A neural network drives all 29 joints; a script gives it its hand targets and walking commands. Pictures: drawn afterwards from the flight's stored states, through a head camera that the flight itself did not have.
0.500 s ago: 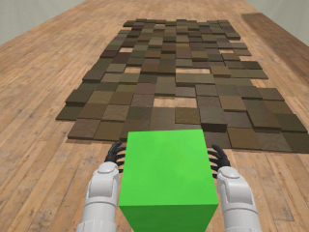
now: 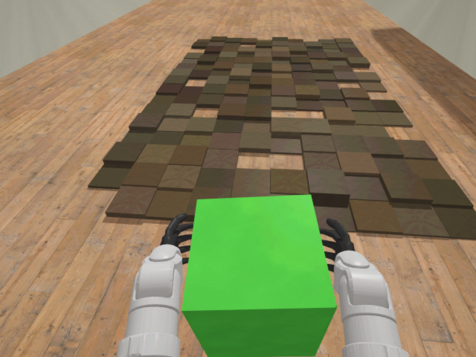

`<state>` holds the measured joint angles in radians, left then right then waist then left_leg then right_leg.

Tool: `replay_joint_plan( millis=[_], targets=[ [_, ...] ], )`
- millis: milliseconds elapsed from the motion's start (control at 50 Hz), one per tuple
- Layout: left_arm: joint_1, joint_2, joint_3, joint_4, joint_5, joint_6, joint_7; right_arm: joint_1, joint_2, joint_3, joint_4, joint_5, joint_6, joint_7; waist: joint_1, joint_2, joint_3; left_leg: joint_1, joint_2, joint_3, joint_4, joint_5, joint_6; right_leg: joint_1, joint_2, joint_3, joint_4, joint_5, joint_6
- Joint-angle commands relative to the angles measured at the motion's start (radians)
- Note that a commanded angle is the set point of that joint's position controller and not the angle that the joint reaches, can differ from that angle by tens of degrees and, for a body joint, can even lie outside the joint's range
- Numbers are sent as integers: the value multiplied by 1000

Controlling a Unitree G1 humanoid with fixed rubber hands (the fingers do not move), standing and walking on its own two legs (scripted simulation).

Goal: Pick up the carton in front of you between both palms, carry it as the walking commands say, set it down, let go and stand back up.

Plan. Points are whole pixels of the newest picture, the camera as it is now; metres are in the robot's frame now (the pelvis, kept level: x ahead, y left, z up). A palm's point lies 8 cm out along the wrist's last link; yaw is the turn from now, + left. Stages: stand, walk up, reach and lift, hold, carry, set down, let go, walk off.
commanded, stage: hold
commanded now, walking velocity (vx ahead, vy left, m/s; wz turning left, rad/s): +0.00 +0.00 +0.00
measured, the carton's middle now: (257, 279) +0.29 +0.00 -0.02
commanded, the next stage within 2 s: carry in 0.50 s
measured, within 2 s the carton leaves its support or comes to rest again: neither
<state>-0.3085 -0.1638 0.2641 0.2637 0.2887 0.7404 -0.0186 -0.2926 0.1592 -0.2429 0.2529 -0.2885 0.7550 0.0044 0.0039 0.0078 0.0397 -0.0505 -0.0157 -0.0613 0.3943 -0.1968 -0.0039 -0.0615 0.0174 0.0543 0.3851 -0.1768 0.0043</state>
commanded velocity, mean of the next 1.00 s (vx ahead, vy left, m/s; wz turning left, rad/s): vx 0.27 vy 0.00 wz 0.00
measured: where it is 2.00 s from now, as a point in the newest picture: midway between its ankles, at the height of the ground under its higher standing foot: (234, 275)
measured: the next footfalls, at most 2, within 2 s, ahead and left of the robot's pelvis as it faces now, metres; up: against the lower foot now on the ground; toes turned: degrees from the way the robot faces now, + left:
right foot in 0.92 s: +0.19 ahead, -0.09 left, +0.00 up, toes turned -9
left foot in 1.28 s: +0.48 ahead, +0.15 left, +0.00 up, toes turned +14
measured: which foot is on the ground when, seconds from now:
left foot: down 0.00-0.94, up 0.96-1.00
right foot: down 0.00-0.72, up 0.74-0.90, down 0.92-1.00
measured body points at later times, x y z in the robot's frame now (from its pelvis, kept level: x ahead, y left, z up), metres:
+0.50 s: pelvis +0.01 +0.00 +0.00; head -0.03 +0.00 +0.45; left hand +0.31 +0.15 +0.04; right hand +0.31 -0.15 +0.04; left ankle +0.02 +0.12 -0.74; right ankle +0.03 -0.12 -0.74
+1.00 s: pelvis +0.16 +0.01 -0.01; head +0.14 +0.01 +0.44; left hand +0.43 +0.16 +0.07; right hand +0.43 -0.15 +0.07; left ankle +0.04 +0.11 -0.71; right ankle +0.15 -0.08 -0.74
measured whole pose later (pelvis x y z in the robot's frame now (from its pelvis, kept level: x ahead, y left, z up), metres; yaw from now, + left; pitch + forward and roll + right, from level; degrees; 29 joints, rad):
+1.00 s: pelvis +0.16 +0.01 -0.01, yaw +2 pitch +5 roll -2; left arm -0.15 -0.13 0.07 -0.27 0.12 1.14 0.07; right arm -0.10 0.13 -0.12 -0.33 -0.10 1.16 -0.10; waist -0.01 0.03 -0.16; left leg -0.31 0.06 0.05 0.81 -0.47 0.01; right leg -0.30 -0.01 -0.21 0.45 -0.24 -0.05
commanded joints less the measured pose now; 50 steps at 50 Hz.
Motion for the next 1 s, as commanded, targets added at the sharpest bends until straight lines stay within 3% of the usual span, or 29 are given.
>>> replay_joint_plan(
  millis=[0,460,480,520,540,600,640,660,680,700,720,740,760,800,820,860,880,900,920,940,960,980],
  targets=[
    [-485,-917,-543,3,-245,-23,-234,-549,915,545,-41,263,-39,239,1,-7,-215,-16,-61,-7,-84,21,11,60,60,13,-69,24,-3],
    [-370,-900,-579,-89,-267,-12,-217,-433,890,577,-135,286,-26,223,-1,-3,-241,25,-65,-18,-82,178,1,93,68,22,-70,171,5],
    [-404,-904,-606,-95,-270,-5,-218,-477,907,586,-127,292,-22,226,2,-46,-264,-94,106,-8,1,15,16,-23,-114,-1,1,14,-7],
    [-398,-911,-624,-123,-292,2,-216,-491,904,626,-173,323,-18,228,-2,-43,-235,-204,87,-26,-37,-425,16,-130,-114,54,-76,-469,-21],
    [-414,-911,-646,-155,-303,7,-212,-509,904,645,-198,339,-14,227,3,-45,-206,-262,69,-15,-25,-497,14,-154,-117,68,-84,-559,-29],
    [-407,-908,-718,-236,-352,43,-191,-506,904,712,-267,389,22,215,8,-72,-298,-261,47,55,106,-244,0,-110,-176,128,-84,-408,-62],
    [-387,-886,-763,-300,-376,88,-173,-489,887,763,-321,427,65,207,4,-107,-344,-246,24,102,116,-234,4,-123,-206,162,-100,-445,-92],
    [-388,-867,-783,-333,-390,116,-165,-489,871,781,-344,445,92,203,2,-102,-331,-225,28,102,81,-260,12,-168,-201,146,-92,-481,-92],
    [-391,-852,-799,-356,-408,147,-159,-495,856,792,-365,463,122,198,-1,-69,-304,-183,57,64,17,-300,27,-239,-177,97,-44,-484,-77],
    [-398,-836,-817,-382,-428,179,-154,-482,838,800,-377,476,152,192,-12,29,-278,-116,139,-60,-68,-368,60,-341,-122,1,85,-421,-43],
    [-408,-827,-835,-401,-450,213,-151,-455,816,801,-385,484,184,183,-25,188,-268,-9,259,-268,-174,-434,116,-483,-52,-120,303,-306,-6],
    [-418,-819,-850,-424,-476,247,-149,-433,793,803,-402,489,214,172,-30,257,-215,60,339,-408,-199,-305,178,-630,-29,-161,339,-318,11],
    [-429,-823,-868,-447,-507,275,-150,-416,789,807,-434,491,243,160,-32,222,-204,90,361,-416,-193,-153,212,-672,-49,-146,322,-346,4],
    [-414,-845,-889,-482,-554,314,-153,-423,808,827,-525,518,289,146,-37,133,-276,125,332,-283,-154,19,191,-597,-39,-166,235,-280,3],
    [-385,-852,-895,-502,-566,331,-152,-416,816,842,-568,534,309,143,-35,139,-308,119,300,-207,-134,64,167,-534,-19,-193,190,-224,2],
    [-317,-863,-894,-542,-572,362,-146,-391,830,858,-624,558,346,144,-20,148,-356,45,229,-57,-74,72,123,-331,12,-255,40,-101,4],
    [-282,-863,-888,-561,-568,377,-143,-357,834,861,-638,565,364,147,-13,117,-379,-73,197,18,-19,36,100,-134,10,-270,-29,-27,3],
    [-256,-861,-880,-579,-561,392,-139,-314,832,861,-645,569,380,151,-9,65,-414,-232,172,76,77,27,72,101,-39,-220,-50,-11,-12],
    [-204,-839,-865,-590,-543,407,-134,-303,824,861,-663,575,397,159,17,-89,-461,-412,132,147,300,-92,35,286,-223,30,-122,-210,-69],
    [-187,-839,-849,-575,-519,415,-130,-333,819,861,-685,587,417,166,27,-298,-419,-703,42,203,494,-263,1,402,-428,375,-180,-222,-186],
    [-199,-864,-846,-593,-519,424,-127,-362,819,871,-698,603,432,172,22,-240,-367,-799,76,124,607,-335,21,379,-489,445,-174,-100,-256],
    [-247,-861,-847,-628,-529,433,-123,-399,820,877,-702,623,441,179,22,-143,-342,-824,115,95,665,-340,34,332,-479,386,-158,0,-264]
  ],
)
